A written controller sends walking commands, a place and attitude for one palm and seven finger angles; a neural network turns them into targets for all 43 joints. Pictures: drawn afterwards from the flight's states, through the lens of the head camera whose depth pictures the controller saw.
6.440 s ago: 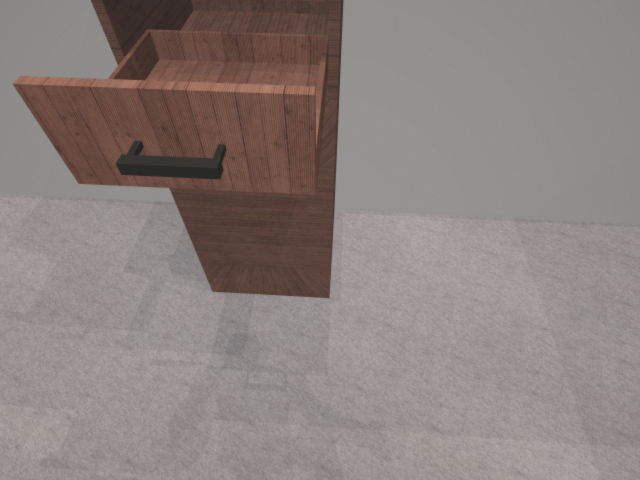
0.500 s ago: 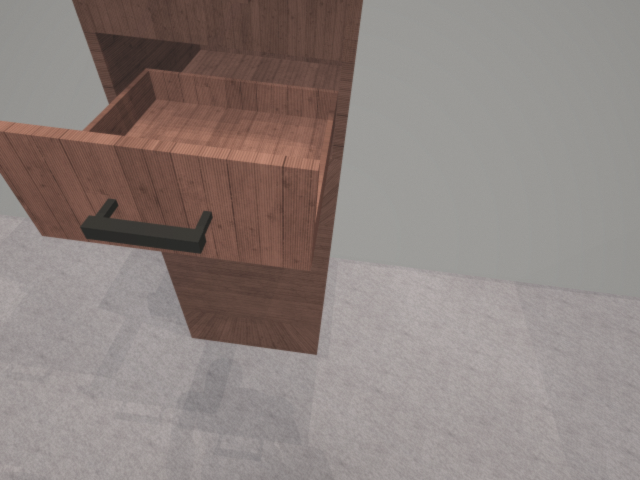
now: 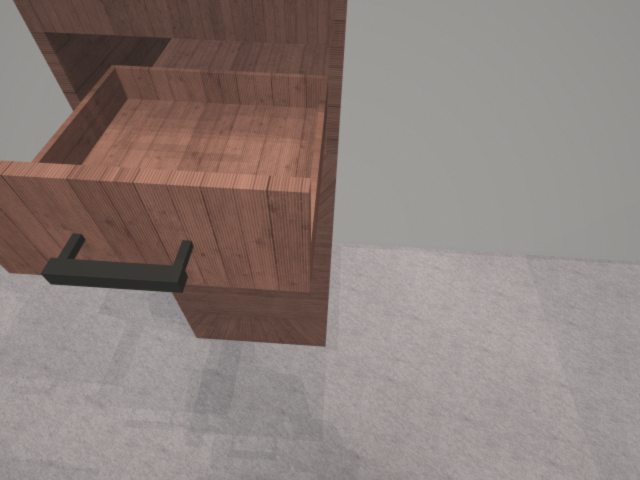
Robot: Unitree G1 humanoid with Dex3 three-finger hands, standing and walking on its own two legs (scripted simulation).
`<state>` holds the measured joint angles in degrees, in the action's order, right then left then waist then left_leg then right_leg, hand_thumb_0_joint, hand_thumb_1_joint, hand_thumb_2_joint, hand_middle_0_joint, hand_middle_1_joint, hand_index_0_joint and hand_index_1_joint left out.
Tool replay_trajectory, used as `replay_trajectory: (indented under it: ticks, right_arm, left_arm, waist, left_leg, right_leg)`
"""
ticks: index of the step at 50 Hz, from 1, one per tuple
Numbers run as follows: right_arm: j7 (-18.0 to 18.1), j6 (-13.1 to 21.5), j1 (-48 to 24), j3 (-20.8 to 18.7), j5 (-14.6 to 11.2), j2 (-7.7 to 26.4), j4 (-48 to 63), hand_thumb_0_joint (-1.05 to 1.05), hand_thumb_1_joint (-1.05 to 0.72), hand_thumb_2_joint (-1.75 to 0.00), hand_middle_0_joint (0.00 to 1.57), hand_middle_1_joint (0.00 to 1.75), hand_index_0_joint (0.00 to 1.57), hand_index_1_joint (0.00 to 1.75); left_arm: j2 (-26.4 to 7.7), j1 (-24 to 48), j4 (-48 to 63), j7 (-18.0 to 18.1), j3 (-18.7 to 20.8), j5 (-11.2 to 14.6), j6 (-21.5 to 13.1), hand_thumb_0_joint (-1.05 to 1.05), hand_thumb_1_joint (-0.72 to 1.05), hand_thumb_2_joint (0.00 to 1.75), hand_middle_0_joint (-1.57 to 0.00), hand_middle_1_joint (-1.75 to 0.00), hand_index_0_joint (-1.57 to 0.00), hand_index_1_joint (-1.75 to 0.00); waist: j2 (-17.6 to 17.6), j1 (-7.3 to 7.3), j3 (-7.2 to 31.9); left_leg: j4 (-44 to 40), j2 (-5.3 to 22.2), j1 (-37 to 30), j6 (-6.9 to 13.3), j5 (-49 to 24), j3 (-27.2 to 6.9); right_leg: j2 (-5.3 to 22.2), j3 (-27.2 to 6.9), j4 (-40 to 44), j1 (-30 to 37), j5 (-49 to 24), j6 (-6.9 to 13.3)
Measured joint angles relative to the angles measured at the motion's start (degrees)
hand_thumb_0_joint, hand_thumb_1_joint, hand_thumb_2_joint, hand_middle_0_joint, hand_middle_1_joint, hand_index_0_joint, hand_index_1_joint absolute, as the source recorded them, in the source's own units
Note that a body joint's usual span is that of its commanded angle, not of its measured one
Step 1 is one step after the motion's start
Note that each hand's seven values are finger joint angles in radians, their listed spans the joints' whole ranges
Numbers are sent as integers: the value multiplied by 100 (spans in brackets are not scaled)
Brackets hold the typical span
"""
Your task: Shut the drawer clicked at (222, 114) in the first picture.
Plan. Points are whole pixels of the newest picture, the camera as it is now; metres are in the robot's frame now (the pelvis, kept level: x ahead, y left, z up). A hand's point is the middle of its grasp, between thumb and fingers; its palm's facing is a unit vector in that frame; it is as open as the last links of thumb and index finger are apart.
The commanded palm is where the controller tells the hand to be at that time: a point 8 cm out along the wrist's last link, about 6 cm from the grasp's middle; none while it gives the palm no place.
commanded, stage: come to a stop and stand still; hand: left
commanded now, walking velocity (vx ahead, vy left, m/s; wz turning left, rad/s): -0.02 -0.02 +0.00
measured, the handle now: (123, 260) +0.31 +0.23 +0.14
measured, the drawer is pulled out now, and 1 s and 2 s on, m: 0.28 0.28 0.28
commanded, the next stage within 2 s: look again from close up in 0.98 s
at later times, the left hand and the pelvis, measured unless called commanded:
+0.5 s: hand out of the picture +0.01 +0.16 -0.15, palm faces +0.02 -0.96 -0.29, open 7.4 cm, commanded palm none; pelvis -0.02 -0.05 +0.01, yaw +1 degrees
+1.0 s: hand out of the picture +0.03 +0.10 -0.16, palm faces +0.03 -0.97 -0.23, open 7.3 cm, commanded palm none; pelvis -0.01 -0.08 +0.01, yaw +1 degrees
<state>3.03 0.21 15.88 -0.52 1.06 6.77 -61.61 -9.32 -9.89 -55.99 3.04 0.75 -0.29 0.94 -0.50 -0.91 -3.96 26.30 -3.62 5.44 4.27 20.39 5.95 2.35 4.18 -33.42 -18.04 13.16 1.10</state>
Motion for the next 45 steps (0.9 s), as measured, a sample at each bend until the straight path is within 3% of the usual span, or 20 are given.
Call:
replay_trajectory:
  ticks: [4,9,19,28,45]
  right_arm:
    - [-7,22,-95,-46,21,73,80,2,-93,-90,20,30,21,30]
    - [-123,-67,-149,-93,-41,294,462,1,-92,-90,20,30,20,30]
    - [-208,30,-177,56,11,569,509,1,-91,-90,20,30,20,30]
    - [-241,36,-32,99,21,716,123,0,-91,-90,20,30,20,30]
    - [-182,20,378,144,18,413,-359,0,-91,-90,20,30,20,29]
  left_arm:
    - [-30,27,65,4,42,-31,115,1,91,90,-19,-30,-20,-30]
    - [1,-215,-43,17,-66,2,-37,1,91,90,-20,-30,-20,-30]
    - [-96,-467,-419,-171,-161,7,-50,1,91,90,-20,-30,-20,-30]
    - [-231,-365,-613,-192,-136,21,-143,1,90,90,-20,-30,-20,-30]
    - [-8,-122,-749,-144,-116,55,-219,1,91,90,-20,-30,-20,-30]
  waist:
    - [-174,46,-78]
    - [43,-3,48]
    - [332,99,227]
    - [379,65,209]
    - [229,-41,172]
  left_leg:
    - [46,-78,-11,13,-12,26]
    - [631,157,368,-109,259,-86]
    - [-27,239,-4,-237,-166,-80]
    - [-377,348,-78,-398,-408,-180]
    - [-449,607,-73,-627,-418,-319]
  right_leg:
    - [4,-260,-208,6,276,25]
    - [-181,-130,-181,-62,246,39]
    - [-299,-126,410,279,-99,177]
    - [-411,-14,783,389,-298,334]
    - [-661,147,1106,522,-385,550]
